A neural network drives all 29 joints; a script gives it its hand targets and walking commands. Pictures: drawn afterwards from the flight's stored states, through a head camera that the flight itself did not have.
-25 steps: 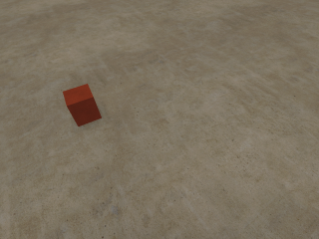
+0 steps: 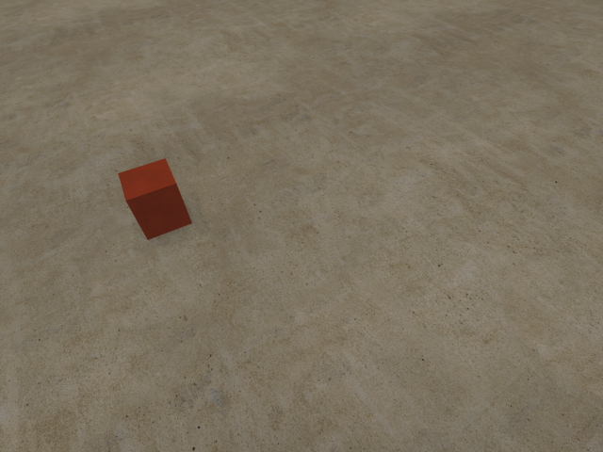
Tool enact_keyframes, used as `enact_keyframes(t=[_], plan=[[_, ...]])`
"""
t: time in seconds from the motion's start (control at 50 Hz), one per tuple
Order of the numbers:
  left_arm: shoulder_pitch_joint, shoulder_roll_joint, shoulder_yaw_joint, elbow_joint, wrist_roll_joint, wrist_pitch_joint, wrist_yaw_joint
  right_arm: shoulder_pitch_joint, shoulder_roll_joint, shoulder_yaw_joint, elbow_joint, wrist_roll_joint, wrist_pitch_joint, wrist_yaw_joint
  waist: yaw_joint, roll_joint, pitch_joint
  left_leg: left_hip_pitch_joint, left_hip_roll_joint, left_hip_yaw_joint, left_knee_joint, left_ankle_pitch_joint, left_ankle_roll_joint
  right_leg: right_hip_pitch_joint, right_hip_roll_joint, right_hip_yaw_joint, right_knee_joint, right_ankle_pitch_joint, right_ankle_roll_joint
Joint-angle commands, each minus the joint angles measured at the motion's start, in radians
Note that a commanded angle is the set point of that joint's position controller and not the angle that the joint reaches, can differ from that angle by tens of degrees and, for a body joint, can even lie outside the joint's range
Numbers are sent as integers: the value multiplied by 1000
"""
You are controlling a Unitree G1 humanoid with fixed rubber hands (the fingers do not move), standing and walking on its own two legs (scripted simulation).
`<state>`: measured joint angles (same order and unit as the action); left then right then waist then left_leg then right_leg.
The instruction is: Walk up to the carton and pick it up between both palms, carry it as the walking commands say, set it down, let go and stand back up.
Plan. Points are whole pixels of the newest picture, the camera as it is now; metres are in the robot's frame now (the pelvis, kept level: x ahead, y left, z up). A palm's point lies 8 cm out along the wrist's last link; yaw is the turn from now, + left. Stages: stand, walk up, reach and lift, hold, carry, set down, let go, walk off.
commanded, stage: walk up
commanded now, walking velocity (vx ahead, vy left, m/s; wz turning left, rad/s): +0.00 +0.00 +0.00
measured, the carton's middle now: (156, 199) +1.26 +0.74 -0.65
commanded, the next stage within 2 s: none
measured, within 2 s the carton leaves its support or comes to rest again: neither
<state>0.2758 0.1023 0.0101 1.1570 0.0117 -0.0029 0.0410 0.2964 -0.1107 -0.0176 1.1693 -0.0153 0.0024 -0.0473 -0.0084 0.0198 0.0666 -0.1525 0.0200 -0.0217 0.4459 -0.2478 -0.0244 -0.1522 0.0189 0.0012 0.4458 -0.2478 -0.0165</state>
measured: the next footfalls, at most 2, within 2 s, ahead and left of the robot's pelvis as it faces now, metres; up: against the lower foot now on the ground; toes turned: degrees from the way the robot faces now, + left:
left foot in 0.44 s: +0.13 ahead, +0.24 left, +0.00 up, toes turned +16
right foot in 0.72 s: +0.27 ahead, +0.01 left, +0.00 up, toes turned +13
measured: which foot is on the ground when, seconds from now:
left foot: down 0.00-0.18, up 0.20-0.42, down 0.44-0.72, up 0.74-1.00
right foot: down 0.00-0.44, up 0.46-0.70, down 0.72-1.00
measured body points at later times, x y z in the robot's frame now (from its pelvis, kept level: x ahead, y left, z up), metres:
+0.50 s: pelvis +0.05 +0.08 -0.04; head +0.05 +0.09 +0.41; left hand +0.10 +0.45 -0.10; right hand +0.27 -0.24 -0.07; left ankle +0.09 +0.23 -0.74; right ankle +0.00 -0.09 -0.71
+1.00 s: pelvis +0.22 +0.17 -0.03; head +0.23 +0.16 +0.42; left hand +0.10 +0.50 -0.09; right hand +0.51 -0.03 -0.09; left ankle +0.27 +0.32 -0.73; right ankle +0.24 +0.01 -0.74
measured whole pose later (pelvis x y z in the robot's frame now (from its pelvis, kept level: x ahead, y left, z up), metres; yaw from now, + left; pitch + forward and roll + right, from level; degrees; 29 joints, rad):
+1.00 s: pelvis +0.22 +0.17 -0.03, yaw +26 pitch -5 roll -1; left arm 0.49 0.51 0.08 0.54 0.04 -0.06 0.00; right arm 0.26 -0.46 -0.08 0.51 -0.02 0.00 0.08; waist 0.05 0.04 0.10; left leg -0.48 0.03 0.02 0.78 -0.32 0.03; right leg -0.15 -0.16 -0.18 0.73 -0.47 0.04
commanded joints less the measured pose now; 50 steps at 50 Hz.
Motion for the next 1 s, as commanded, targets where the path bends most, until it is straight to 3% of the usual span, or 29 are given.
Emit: enact_keyframes(t=[0.0,0.12,0.14,0.16,0.18,0.2,0.22,0.26,0.34,0.4,0.42,0.44,0.46,0.48,0.5,0.52,0.58,0.62,0.66,0.68,0.7,0.72,0.74,0.76,0.8,0.88,0.92,0.96,0.98], plan=[[74,71,9,-10,-3,-6,3,88,-60,-9,-4,3,-3,-3,-2,-10,49,-49,53,-53,-81,106,39,-31,-81,83,-104,97,-17],[78,66,9,-10,-1,-5,4,88,-61,-8,-4,1,-4,-1,0,-18,52,-55,54,-59,-81,103,42,-33,-85,84,-109,87,-17],[60,398,136,-252,44,-41,18,7,-300,-105,-249,-47,-14,18,58,-81,16,-319,11,-95,92,-296,90,148,-153,109,-65,-328,-98],[135,437,166,-261,57,-51,28,-117,-295,-118,-328,-68,-15,40,117,-133,25,-500,1,-45,280,-290,86,207,-312,287,-153,-476,-190],[157,421,166,-308,77,-63,37,-161,-283,-130,-420,-86,-7,56,124,-139,40,-613,53,-40,539,-259,67,205,-474,440,-223,-482,-266],[145,398,162,-354,80,-75,42,-159,-290,-140,-472,-90,-2,66,95,-68,51,-646,123,-76,629,-217,56,168,-529,445,-249,-480,-279],[99,398,160,-406,83,-86,44,-118,-307,-151,-510,-82,-1,81,63,-54,59,-621,152,-103,652,-197,37,111,-510,414,-251,-496,-261],[40,441,164,-479,83,-94,42,-52,-313,-152,-561,-58,7,108,33,-134,103,-575,158,-95,600,-165,17,26,-449,268,-247,-475,-231],[-16,498,163,-591,73,-89,15,-35,-325,-138,-634,-24,25,163,5,-196,72,-275,127,43,365,-134,38,-149,-364,0,-223,-472,-175],[-18,507,147,-641,64,-63,-8,54,-387,-146,-625,-10,11,165,-45,-68,46,-4,31,167,249,-67,59,-278,-317,-127,-9,-502,-130],[16,473,132,-651,67,-53,-21,159,-431,-161,-600,-15,2,150,-90,78,-16,124,-43,189,229,-163,80,-309,-258,-180,280,-408,-116],[28,420,107,-690,36,-46,-43,252,-521,-174,-591,-17,-8,125,-149,321,-53,207,44,-102,67,-355,174,-475,-130,-228,679,-320,-62],[-47,398,88,-775,7,-52,-59,217,-610,-171,-628,-15,-20,104,-140,379,-62,117,301,-756,-234,-583,314,-642,-39,-76,851,-432,-16],[-85,441,102,-804,1,-59,-63,153,-658,-176,-640,5,-23,88,-101,203,-36,113,358,-804,-260,-613,373,-668,-107,51,903,-372,-31],[-76,503,107,-781,-2,-61,-68,109,-640,-167,-664,2,-29,75,-83,110,-31,98,355,-728,-190,-534,375,-672,-144,64,895,-327,-25],[-18,532,109,-744,-5,-59,-68,76,-624,-157,-671,3,-32,64,-52,85,-24,52,326,-620,-137,-472,354,-629,-176,65,828,-301,-21],[39,515,104,-715,0,-59,-70,22,-592,-130,-661,-9,-38,58,-22,145,17,-163,246,-407,-90,-337,311,-431,-142,18,582,-313,-22],[66,524,112,-713,4,-56,-73,-22,-587,-122,-667,-11,-39,63,-4,155,14,-258,231,-373,-53,-405,286,-319,-116,-14,501,-222,-35],[155,515,122,-692,4,-56,-73,-91,-575,-109,-682,-3,-29,70,65,115,15,-456,181,-289,38,-571,242,-77,-70,-69,381,-70,-43],[230,524,129,-673,7,-58,-68,-127,-558,-99,-694,-2,-23,75,114,88,6,-593,129,-236,135,-620,206,91,-44,-72,341,-86,-53],[324,562,145,-650,14,-62,-57,-148,-499,-81,-712,-2,-22,79,175,-72,-4,-715,21,-129,383,-575,143,196,-88,54,194,-314,-74],[357,630,156,-678,21,-73,-39,-156,-450,-75,-771,15,-25,82,184,-264,-3,-806,-95,-21,778,-407,69,154,-381,608,-174,-748,-174],[293,662,163,-714,13,-82,-19,-193,-512,-97,-801,6,-25,67,160,-138,95,-861,-46,-170,885,-347,69,62,-509,795,-299,-841,-246],[238,658,164,-734,15,-91,-9,-151,-538,-106,-788,1,-25,69,115,-88,125,-844,-13,-173,897,-271,47,31,-512,731,-292,-831,-264],[141,628,152,-740,34,-98,-4,-58,-536,-116,-760,-5,-26,84,35,-85,111,-711,37,-158,840,-185,14,-28,-451,515,-221,-612,-257],[119,602,142,-726,45,-112,-21,-40,-488,-112,-741,-2,-29,119,20,-202,94,-496,66,-55,543,-110,23,-88,-384,154,-127,-150,-210],[101,602,136,-729,31,-96,-28,-52,-468,-109,-739,-3,-24,130,16,-225,54,-300,37,38,388,-75,46,-148,-338,7,-98,-108,-166],[115,594,127,-723,20,-70,-33,-8,-463,-118,-727,-8,-21,131,-10,-188,26,-92,-25,114,274,-14,69,-228,-319,-78,-13,-164,-126],[137,581,122,-719,22,-57,-37,60,-482,-131,-711,-13,-22,122,-42,-129,-14,28,-63,135,252,-49,84,-261,-296,-122,140,-133,-114]])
